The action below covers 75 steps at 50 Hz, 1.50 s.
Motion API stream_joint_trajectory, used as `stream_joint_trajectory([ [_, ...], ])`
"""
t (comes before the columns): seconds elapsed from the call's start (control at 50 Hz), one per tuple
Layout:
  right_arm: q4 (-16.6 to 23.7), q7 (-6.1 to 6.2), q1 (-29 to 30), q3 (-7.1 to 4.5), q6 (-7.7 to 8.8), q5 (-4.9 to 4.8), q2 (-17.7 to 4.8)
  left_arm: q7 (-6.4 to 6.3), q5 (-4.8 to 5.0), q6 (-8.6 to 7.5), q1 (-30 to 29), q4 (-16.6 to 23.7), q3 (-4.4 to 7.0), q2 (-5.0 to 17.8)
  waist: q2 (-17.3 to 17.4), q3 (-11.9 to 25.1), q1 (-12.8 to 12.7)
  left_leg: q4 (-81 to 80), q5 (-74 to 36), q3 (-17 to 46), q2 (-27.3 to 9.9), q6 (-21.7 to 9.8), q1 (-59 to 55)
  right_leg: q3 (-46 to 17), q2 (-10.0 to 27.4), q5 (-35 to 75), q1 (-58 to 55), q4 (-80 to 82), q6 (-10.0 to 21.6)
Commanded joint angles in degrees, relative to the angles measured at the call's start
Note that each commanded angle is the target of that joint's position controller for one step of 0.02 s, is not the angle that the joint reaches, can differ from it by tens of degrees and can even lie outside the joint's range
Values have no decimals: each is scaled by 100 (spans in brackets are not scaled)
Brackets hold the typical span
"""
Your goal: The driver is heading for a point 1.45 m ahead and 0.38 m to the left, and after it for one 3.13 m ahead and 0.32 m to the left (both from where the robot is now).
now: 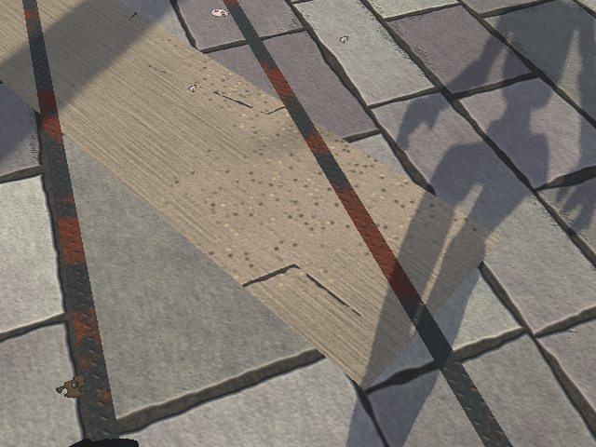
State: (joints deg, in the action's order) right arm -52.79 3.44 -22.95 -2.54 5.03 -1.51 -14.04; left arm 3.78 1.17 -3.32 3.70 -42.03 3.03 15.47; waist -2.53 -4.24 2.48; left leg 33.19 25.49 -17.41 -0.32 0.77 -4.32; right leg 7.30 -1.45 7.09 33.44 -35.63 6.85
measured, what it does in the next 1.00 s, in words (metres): walks ahead, turning left: right foot, then left foot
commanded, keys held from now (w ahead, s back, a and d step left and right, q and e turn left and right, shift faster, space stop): q+shift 0.74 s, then e+shift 0.26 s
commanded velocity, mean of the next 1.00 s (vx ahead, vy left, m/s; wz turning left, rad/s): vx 0.09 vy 0.00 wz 0.42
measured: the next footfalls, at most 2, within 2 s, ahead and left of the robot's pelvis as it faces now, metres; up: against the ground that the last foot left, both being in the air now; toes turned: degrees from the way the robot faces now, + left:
right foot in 0.02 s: +0.22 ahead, -0.03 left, +0.00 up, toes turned -3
left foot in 0.58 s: +0.19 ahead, +0.21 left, +0.00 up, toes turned +23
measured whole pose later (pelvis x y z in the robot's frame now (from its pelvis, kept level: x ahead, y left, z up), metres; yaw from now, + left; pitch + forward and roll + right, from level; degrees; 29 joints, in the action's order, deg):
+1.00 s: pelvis +0.20 +0.12 +0.02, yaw +26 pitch +2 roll +0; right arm -37.5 1.3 -4.8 -1.7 -0.5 1.8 -12.8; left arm -0.5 1.1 1.6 10.1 -46.2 3.8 16.1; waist -1.6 0.4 -2.0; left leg 28.5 14.9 2.0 4.2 -3.8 15.5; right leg -1.0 3.1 -20.0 26.1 -46.7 -3.3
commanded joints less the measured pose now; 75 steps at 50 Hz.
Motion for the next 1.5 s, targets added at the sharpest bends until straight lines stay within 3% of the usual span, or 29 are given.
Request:
stream_joint_trajectory([
  [0.02,762,-62,1009,-64,70,49,-447,-192,-120,66,2212,-430,373,1071,-978,857,-1166,4550,786,660,57,107,2813,-1321,626,3098,-4003,817,522],
  [0.04,766,-194,-350,100,136,95,-124,-237,-550,-102,1527,31,222,1242,-1476,1834,-230,5981,1732,1826,302,67,3794,-3381,1978,6311,-4776,5,1508],
  [0.06,618,-277,-456,15,173,28,-661,-189,-497,-128,1560,192,164,910,-616,2700,-591,6071,1321,2771,220,-16,3617,-3598,2393,6219,-4781,373,1924],
  [0.08,533,-322,-581,-61,96,-196,-863,-133,-346,-90,1342,85,166,838,-30,2462,-338,5737,862,2713,107,-13,4053,-3503,2437,3732,-4386,782,2039],
  [0.1,538,-254,-65,-110,-28,-171,-980,-115,-143,-97,942,115,126,706,706,1784,-259,5202,428,2492,-213,43,3983,-3276,2215,1761,-3262,1259,1681],
  [0.16,467,-86,205,-198,-489,-70,-833,-153,-321,-201,300,-2,-43,359,469,863,97,4177,-81,2544,-543,224,2869,-2034,1693,913,-1082,1907,1116],
  [0.24,743,-63,622,-262,-510,-39,-708,-455,-331,-124,469,-86,102,696,54,1179,-51,3683,-609,2311,-570,423,3657,-1054,1615,1949,-2020,1836,974],
  [0.34,1083,-120,1211,-265,-650,-10,-567,-714,-260,178,230,38,126,605,-240,1041,-270,2758,-1154,1963,-753,557,4119,-491,1652,-197,-2450,2103,814],
  [0.46,1436,-341,1483,-280,-660,26,-545,-717,-215,354,207,20,232,795,-404,907,-391,1545,-1027,1444,-616,294,3806,-88,2074,-169,-2931,1861,661],
  [0.56,1508,-511,1013,-391,-701,-14,-594,-617,75,375,-25,-11,317,870,-411,1013,4,-267,-1484,1053,-237,-340,2584,332,2168,333,-3031,751,-28],
  [0.58,1419,-430,657,-519,-680,39,-866,-562,62,371,310,-153,313,736,90,1046,103,-897,-2516,1391,-131,-606,1837,570,1765,-64,-2598,-136,-400],
  [0.6,1435,-299,243,-784,-658,136,-1787,-527,-147,326,96,110,281,598,1650,1068,124,-920,-5604,3289,-1331,-1179,692,852,1074,-2180,-873,-1991,-913],
  [0.62,1599,-321,325,-762,-561,318,-2054,-503,-320,270,-297,474,205,390,2138,1534,-70,-843,-6343,4979,-2107,-2294,-52,-97,186,-4707,788,-3351,-1196],
  [0.64,1660,-419,363,-726,-441,306,-1811,-472,-245,248,-566,454,262,624,1221,1861,189,-958,-5966,4681,-2033,-2304,-166,-945,195,-4574,1074,-3905,-1116],
  [0.66,1691,-415,590,-704,-369,204,-1721,-488,-113,224,-631,473,267,616,945,1619,32,-980,-5399,4219,-1684,-1979,-40,-1111,210,-4006,1237,-3843,-969],
  [0.7,1846,-296,1212,-592,-446,-60,-1293,-618,-189,229,-425,324,308,697,709,1255,-292,-1043,-4512,3733,-1257,-1490,605,-1254,346,-3198,1110,-3299,-939],
  [0.8,2053,-106,1269,-463,-536,99,-1060,-602,-112,307,-67,119,232,496,845,1527,-287,-958,-4622,3283,-1078,-1315,787,-1097,245,-2498,468,-2404,-1101],
  [0.88,1905,-124,1430,-193,-512,312,-577,-508,-92,375,83,-9,114,296,997,1419,-233,-1132,-3814,2852,-1027,-1274,1433,-1018,600,-2204,-599,-1450,-1126],
  [0.92,1788,-195,1490,-181,-476,398,-695,-452,-48,387,64,-6,140,449,1098,1091,-138,-1296,-3191,2795,-1086,-1322,1810,-866,573,-2252,-990,-1133,-1073],
  [0.98,1711,-181,1486,-310,-526,347,-1153,-417,26,383,-56,215,248,840,1094,618,10,-1274,-3061,3080,-1444,-1497,1522,-774,474,-2937,-459,-1231,-972],
  [1.08,1738,-60,1649,-339,-625,226,-1029,-306,71,382,325,290,228,617,893,792,-68,-884,-4352,3014,-1796,-1523,752,-629,513,-3397,-271,-1203,-893],
  [1.16,1775,-35,1938,-400,-676,79,-1031,-212,95,397,865,249,262,557,950,994,-397,-298,-4310,2299,-1560,-1073,921,-192,201,-2358,-1278,280,-643],
  [1.18,1700,-44,1788,-406,-661,46,-955,-245,56,388,1071,227,324,677,735,1009,-491,226,-3712,1970,-1294,-703,1277,-449,165,-1436,-1830,954,-436],
  [1.2,1815,-67,1748,-383,-622,199,-748,-338,12,367,1287,296,518,1320,-523,1114,-399,1755,-2023,1326,-624,-106,2553,-2161,1119,507,-2832,1356,76],
  [1.22,2234,-99,2405,-288,-540,396,-473,-330,-129,294,1473,396,624,1904,-1725,1177,-472,3067,1288,1563,486,277,4422,-4134,2273,2813,-3627,1319,1244],
  [1.24,2212,-133,2502,-310,-453,330,-641,-307,-261,215,1584,496,554,1600,-811,1628,-736,3839,1441,2314,345,237,4686,-4005,2330,2456,-3907,1346,1510],
  [1.28,2006,-130,2318,-364,-419,198,-738,-394,-50,207,973,601,513,1335,-77,1201,-375,3767,408,2400,146,188,4899,-3083,1606,1660,-3651,1243,858],
  [1.32,1987,-102,2298,-394,-450,224,-762,-520,108,341,728,736,427,1145,-167,1094,-248,3501,-160,2408,106,270,4615,-2861,1301,1372,-3262,1326,617],
  [1.5,1898,-128,2355,-382,-347,152,-707,-676,47,534,795,1031,493,1312,-538,951,-302,1787,-918,2579,523,496,4302,-3493,828,253,-2975,1224,371],
])
Over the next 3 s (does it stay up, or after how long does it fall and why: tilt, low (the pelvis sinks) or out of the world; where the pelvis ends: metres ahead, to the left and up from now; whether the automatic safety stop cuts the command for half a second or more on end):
stays up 0.52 0.11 -0.03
